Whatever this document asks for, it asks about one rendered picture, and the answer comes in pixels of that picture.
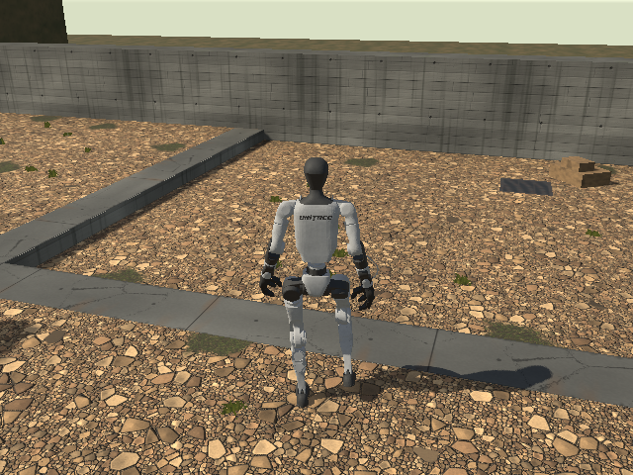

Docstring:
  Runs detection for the right robot hand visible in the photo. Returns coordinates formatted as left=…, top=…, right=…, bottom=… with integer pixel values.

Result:
left=351, top=284, right=375, bottom=311

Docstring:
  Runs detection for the robot left upper arm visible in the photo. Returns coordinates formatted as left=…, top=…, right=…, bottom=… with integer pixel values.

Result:
left=269, top=200, right=296, bottom=254

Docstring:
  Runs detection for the humanoid robot head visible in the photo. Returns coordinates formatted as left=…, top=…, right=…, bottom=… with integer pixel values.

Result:
left=299, top=157, right=333, bottom=205

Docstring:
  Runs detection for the robot right upper arm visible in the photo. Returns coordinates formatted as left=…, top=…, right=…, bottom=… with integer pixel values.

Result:
left=336, top=200, right=363, bottom=256

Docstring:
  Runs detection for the robot left forearm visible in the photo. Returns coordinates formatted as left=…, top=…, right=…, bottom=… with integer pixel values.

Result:
left=261, top=238, right=280, bottom=279

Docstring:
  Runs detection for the robot right forearm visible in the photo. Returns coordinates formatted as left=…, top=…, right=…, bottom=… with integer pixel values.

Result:
left=352, top=240, right=373, bottom=288

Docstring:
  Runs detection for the robot right shin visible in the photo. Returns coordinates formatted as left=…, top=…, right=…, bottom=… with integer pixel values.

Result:
left=338, top=308, right=353, bottom=374

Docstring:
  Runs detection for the left robot hand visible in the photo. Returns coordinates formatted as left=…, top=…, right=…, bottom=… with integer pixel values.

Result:
left=259, top=275, right=282, bottom=297

